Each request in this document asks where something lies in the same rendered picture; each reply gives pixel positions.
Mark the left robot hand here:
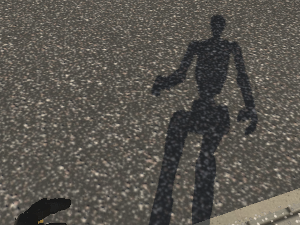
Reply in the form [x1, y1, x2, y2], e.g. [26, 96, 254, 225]
[14, 198, 71, 225]

